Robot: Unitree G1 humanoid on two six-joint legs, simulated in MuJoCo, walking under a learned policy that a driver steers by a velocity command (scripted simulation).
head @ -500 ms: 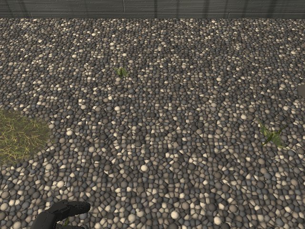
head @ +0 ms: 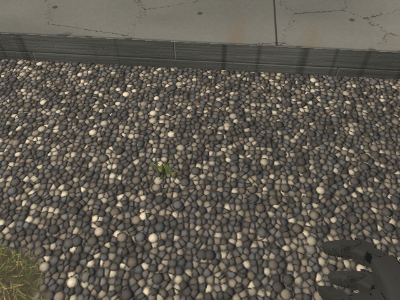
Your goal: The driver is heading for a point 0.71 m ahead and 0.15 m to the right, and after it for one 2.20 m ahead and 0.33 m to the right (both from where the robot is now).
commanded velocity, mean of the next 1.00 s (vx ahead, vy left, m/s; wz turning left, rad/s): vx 1.00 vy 0.00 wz -0.37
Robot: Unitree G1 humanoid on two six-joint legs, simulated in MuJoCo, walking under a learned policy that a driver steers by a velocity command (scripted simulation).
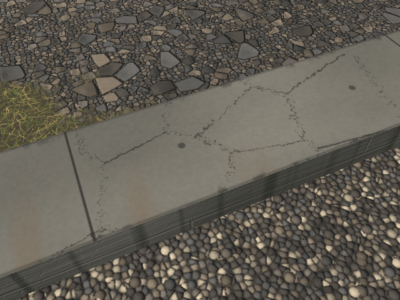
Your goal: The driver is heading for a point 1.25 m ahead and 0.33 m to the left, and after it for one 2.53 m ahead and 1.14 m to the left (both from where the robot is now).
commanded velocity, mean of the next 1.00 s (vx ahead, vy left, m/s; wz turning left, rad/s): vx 1.00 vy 0.00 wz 0.68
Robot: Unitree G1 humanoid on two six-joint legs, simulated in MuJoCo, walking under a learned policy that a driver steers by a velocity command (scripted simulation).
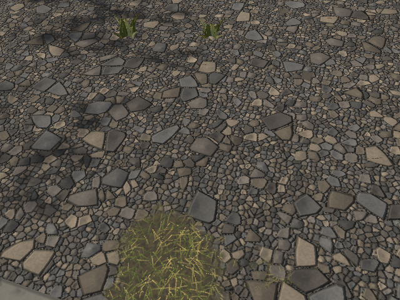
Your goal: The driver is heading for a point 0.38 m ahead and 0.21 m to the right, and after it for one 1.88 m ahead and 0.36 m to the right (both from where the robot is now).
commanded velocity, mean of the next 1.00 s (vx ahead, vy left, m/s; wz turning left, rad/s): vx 1.00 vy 0.00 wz -0.44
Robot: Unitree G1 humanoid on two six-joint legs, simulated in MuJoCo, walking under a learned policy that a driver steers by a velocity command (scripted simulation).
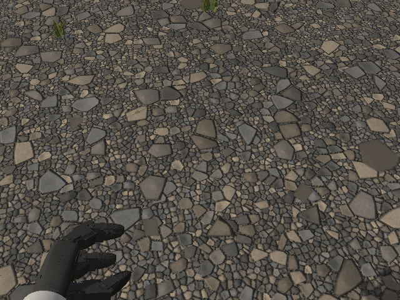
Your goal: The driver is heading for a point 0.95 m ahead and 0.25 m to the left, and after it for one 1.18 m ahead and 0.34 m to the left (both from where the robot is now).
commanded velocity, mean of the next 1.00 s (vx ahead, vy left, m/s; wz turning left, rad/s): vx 0.93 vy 0.00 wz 0.49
